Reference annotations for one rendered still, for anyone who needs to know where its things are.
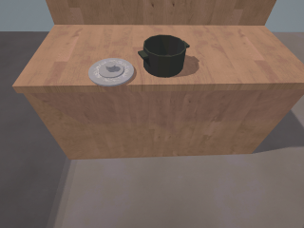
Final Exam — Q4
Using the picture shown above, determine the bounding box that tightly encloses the lid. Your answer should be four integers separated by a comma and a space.
88, 58, 134, 86

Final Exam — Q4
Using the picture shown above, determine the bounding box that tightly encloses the knob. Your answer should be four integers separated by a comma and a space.
105, 62, 116, 71

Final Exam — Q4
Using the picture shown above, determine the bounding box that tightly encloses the table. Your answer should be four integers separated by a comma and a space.
12, 0, 304, 160

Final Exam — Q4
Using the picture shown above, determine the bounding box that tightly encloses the pot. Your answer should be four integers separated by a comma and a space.
138, 34, 190, 78

